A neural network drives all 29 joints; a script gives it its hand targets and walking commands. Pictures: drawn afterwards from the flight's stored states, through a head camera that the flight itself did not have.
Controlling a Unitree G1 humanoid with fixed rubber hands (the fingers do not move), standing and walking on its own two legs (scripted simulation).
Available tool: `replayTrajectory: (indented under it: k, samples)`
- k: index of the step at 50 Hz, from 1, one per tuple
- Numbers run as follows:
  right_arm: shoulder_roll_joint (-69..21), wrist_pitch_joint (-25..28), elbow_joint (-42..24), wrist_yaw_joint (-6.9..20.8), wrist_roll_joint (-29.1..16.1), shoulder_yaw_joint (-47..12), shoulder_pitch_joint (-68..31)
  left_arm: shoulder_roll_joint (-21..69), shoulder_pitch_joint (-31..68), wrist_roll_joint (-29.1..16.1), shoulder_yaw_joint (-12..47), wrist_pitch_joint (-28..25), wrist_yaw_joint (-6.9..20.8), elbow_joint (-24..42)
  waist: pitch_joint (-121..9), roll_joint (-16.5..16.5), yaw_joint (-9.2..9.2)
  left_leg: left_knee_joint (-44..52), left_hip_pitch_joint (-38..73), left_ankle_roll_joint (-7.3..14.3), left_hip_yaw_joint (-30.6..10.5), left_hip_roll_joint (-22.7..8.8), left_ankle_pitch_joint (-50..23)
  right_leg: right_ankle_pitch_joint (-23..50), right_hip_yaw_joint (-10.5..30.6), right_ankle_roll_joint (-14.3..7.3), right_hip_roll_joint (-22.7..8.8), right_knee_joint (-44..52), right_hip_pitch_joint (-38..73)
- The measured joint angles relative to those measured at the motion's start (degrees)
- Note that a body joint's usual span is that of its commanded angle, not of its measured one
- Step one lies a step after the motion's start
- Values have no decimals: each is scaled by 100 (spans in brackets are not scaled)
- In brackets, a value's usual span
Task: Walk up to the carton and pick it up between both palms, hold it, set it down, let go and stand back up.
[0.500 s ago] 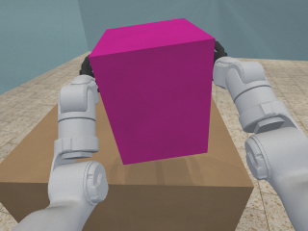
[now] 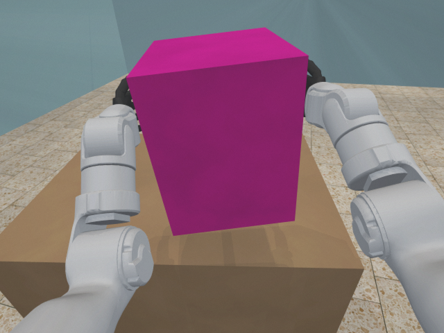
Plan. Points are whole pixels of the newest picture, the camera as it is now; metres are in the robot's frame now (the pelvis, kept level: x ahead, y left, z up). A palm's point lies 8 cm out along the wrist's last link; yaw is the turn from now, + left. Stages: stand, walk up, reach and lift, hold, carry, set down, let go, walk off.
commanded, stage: hold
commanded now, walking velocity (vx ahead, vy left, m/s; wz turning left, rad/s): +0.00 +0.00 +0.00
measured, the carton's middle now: (221, 126) +0.42 +0.00 +0.26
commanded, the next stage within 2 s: none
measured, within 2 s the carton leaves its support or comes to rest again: neither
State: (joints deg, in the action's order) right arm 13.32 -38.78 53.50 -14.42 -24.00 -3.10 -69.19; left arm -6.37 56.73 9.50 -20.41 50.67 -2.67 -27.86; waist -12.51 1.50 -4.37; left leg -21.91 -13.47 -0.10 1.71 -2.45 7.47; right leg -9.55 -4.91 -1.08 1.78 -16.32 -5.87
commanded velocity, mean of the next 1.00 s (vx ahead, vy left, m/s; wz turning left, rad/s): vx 0.00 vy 0.00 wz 0.00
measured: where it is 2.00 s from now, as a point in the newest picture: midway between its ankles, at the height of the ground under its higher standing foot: outside the picture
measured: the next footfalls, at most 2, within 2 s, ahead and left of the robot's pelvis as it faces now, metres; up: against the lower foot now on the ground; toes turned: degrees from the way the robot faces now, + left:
none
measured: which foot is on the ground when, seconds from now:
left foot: down 0.00-1.00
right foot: down 0.00-1.00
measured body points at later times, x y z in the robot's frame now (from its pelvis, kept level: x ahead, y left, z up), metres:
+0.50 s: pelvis +0.00 +0.00 +0.00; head -0.09 +0.01 +0.44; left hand +0.39 +0.16 +0.30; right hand +0.39 -0.16 +0.32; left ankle +0.05 +0.11 -0.75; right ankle -0.01 -0.10 -0.75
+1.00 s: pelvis +0.00 +0.00 +0.00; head -0.09 +0.01 +0.44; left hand +0.39 +0.16 +0.30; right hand +0.39 -0.16 +0.31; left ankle +0.05 +0.11 -0.75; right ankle -0.01 -0.10 -0.75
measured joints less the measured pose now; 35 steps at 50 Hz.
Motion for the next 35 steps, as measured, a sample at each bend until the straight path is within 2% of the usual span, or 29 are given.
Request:
replayTrajectory:
  k: [20, 35]
  samples:
    - [53, -79, -335, -51, -120, -97, 175, 68, -236, -26, 88, 40, -26, 345, 4, 0, -38, -68, 6, 14, -7, 18, 64, -19, 4, 30, -15, 11, 45]
    - [50, -37, -21, 27, -4, 8, -43, 45, -30, -31, 30, 15, -63, 103, -30, 16, 4, -22, -37, 16, 10, 14, 23, -7, 28, 19, -11, -8, -36]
